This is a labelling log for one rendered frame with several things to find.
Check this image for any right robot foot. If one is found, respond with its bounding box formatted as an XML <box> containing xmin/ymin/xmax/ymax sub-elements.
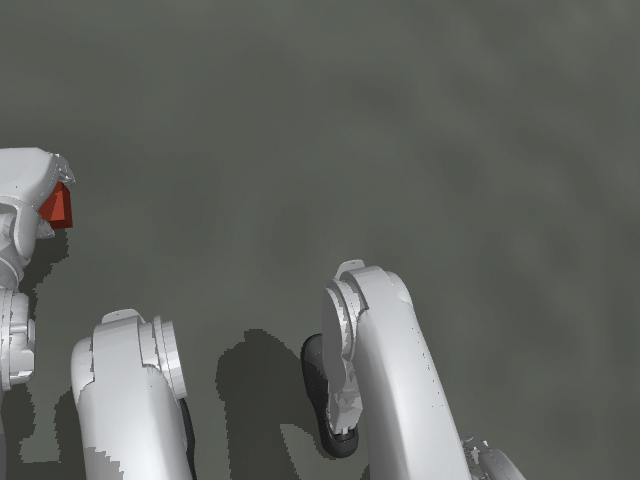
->
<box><xmin>301</xmin><ymin>334</ymin><xmax>358</xmax><ymax>458</ymax></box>

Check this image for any left robot arm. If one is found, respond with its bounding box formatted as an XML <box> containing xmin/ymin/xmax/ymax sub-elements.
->
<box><xmin>0</xmin><ymin>196</ymin><xmax>39</xmax><ymax>480</ymax></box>

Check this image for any left robot hand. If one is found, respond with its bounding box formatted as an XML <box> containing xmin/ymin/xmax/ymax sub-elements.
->
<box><xmin>0</xmin><ymin>147</ymin><xmax>75</xmax><ymax>239</ymax></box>

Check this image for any small box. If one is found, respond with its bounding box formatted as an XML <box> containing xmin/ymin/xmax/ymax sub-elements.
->
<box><xmin>38</xmin><ymin>181</ymin><xmax>73</xmax><ymax>229</ymax></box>

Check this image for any left robot foot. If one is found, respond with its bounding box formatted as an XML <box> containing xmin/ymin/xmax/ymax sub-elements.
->
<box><xmin>179</xmin><ymin>398</ymin><xmax>197</xmax><ymax>480</ymax></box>

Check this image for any right robot hand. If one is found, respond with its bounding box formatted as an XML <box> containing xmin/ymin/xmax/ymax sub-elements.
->
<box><xmin>458</xmin><ymin>432</ymin><xmax>526</xmax><ymax>480</ymax></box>

